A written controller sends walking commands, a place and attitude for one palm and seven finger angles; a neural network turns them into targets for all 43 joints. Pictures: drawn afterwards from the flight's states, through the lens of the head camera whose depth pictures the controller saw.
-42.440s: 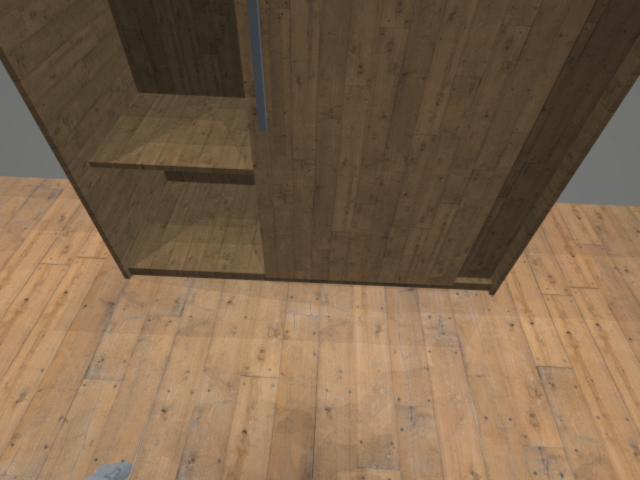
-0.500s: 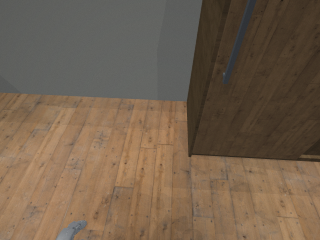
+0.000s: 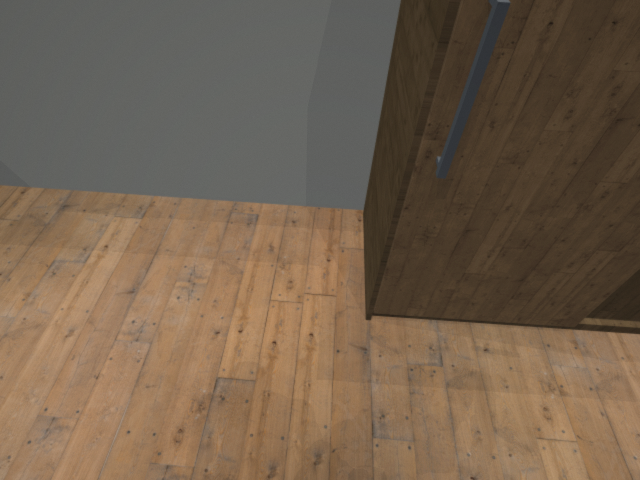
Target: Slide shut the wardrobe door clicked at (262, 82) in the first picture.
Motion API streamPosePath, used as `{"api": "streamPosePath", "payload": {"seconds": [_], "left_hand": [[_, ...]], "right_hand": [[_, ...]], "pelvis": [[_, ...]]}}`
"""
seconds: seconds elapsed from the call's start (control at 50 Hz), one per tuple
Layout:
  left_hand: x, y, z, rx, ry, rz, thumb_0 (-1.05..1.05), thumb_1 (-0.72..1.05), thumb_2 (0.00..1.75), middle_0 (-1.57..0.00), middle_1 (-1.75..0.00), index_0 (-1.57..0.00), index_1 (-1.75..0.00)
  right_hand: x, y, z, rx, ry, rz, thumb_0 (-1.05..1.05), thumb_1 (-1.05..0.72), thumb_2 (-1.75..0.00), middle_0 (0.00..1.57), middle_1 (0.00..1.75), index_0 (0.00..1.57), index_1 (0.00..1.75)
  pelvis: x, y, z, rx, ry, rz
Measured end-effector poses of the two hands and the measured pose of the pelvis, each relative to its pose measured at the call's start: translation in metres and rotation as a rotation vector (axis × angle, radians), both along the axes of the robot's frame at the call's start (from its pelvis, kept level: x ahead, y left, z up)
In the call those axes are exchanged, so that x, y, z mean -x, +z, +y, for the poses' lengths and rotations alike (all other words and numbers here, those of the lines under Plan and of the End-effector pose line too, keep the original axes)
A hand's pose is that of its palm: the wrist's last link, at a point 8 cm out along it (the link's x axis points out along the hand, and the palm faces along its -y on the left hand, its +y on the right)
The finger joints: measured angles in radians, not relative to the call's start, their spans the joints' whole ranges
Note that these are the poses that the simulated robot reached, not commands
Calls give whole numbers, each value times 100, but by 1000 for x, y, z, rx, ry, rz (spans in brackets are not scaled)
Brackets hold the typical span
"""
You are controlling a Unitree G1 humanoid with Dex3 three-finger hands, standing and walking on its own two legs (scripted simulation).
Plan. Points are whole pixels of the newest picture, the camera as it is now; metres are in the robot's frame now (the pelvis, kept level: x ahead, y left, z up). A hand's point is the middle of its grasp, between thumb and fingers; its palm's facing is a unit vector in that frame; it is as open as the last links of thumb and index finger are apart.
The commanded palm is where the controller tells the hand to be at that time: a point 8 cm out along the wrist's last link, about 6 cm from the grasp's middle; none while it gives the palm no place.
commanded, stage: let the arm hang, fingers relaxed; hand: right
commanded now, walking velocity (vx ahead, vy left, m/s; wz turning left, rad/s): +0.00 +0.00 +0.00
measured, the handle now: (464, 98) +0.74 -0.21 +0.12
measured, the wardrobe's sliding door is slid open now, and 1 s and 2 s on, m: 0.00 0.00 0.00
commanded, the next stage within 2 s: look to check the result in 0.32 s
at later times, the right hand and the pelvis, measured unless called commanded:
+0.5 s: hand out of the picture +0.02 -0.18 -0.18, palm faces -0.01 +0.98 -0.21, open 7.3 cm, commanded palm none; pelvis +0.01 +0.00 +0.00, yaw +0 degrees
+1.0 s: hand out of the picture +0.04 -0.18 -0.17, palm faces -0.01 +0.98 -0.22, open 7.4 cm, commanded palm none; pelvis +0.02 +0.00 +0.00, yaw +0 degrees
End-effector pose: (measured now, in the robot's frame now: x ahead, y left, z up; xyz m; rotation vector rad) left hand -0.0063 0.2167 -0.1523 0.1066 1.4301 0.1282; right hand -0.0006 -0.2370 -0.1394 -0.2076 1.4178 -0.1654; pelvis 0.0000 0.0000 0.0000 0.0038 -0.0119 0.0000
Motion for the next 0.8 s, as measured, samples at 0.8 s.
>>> {"api": "streamPosePath", "payload": {"seconds": [0.8], "left_hand": [[-35, 9, 14, -49, -8, -32, 1, 91, 90, -20, -30, -20, -30]], "right_hand": [[-24, -4, 8, -30, 2, -7, 0, -91, -90, 20, 30, 20, 30]], "pelvis": [[-20, 3, 2, 0, 3, -4]]}}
